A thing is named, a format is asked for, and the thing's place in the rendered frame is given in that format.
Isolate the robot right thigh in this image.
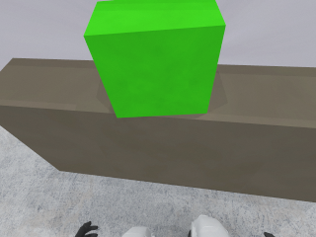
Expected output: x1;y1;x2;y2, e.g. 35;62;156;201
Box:
191;216;230;237

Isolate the robot thigh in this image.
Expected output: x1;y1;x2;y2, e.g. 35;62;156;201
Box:
121;226;155;237
191;216;230;237

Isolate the left robot hand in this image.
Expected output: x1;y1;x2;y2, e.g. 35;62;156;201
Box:
75;221;99;237

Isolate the pedestal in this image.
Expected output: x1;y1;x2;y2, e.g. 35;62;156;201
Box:
0;57;316;202

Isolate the robot left thigh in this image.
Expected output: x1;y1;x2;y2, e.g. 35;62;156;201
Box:
121;226;155;237

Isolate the carton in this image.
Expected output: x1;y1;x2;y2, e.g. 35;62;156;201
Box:
83;0;226;119

